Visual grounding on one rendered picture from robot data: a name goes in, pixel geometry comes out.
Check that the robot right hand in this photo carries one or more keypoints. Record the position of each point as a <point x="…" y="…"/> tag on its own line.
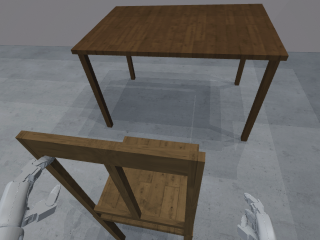
<point x="262" y="225"/>

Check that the left robot forearm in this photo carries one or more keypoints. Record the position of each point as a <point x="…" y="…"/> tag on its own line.
<point x="11" y="233"/>

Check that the robot left hand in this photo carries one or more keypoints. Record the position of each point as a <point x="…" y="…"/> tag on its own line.
<point x="14" y="200"/>

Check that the table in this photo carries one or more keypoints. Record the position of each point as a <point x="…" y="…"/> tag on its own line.
<point x="208" y="31"/>

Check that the chair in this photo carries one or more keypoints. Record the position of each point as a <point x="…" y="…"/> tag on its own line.
<point x="152" y="184"/>

